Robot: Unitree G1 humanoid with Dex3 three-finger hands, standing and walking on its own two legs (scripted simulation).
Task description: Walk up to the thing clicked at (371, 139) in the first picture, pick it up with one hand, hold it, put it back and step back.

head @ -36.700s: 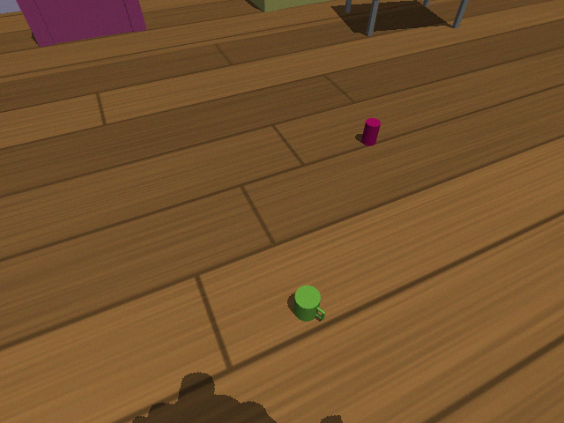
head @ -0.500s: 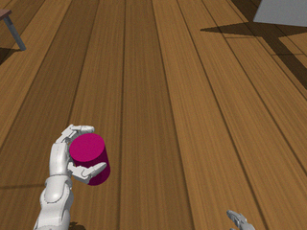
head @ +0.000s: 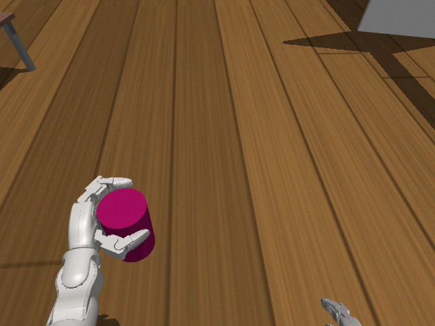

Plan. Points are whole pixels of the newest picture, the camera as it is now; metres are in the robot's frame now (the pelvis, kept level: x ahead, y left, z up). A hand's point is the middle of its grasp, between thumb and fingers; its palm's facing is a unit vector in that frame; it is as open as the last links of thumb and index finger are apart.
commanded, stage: hold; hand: left
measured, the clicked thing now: (129, 226) +0.32 +0.17 -0.01
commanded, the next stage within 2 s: crouch in 0.40 s
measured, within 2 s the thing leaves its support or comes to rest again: neither
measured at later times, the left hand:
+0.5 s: hand (122, 218) +0.32 +0.17 +0.04, palm faces +0.11 -0.99 -0.05, open 11.3 cm
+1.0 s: hand (132, 237) +0.33 +0.18 -0.08, palm faces +0.17 -0.98 -0.04, open 11.3 cm
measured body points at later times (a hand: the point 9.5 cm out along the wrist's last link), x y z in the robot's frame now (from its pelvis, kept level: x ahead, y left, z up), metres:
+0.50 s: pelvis +0.00 +0.00 +0.00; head +0.03 +0.01 +0.45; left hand +0.30 +0.22 +0.04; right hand +0.12 -0.24 -0.11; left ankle +0.01 +0.13 -0.70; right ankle +0.03 -0.13 -0.70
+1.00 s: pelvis -0.02 -0.01 -0.07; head +0.09 +0.01 +0.37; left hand +0.31 +0.23 -0.07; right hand +0.10 -0.26 -0.18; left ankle +0.01 +0.13 -0.70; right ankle +0.03 -0.13 -0.70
